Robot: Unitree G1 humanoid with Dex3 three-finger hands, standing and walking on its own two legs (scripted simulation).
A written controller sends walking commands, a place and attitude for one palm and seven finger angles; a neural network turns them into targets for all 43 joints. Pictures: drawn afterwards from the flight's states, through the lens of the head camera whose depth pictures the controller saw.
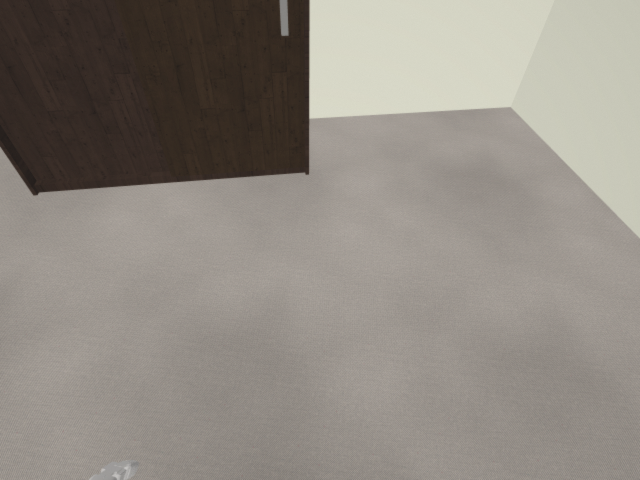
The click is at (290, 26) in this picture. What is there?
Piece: wardrobe's sliding door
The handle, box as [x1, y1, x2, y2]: [279, 0, 288, 35]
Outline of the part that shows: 279,0 281,34 288,35 286,0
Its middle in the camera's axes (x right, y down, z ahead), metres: -0.14 -0.88 +1.36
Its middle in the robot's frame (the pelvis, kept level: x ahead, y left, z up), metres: +1.61 +0.24 +0.09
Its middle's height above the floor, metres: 0.85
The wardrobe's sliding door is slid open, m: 0.00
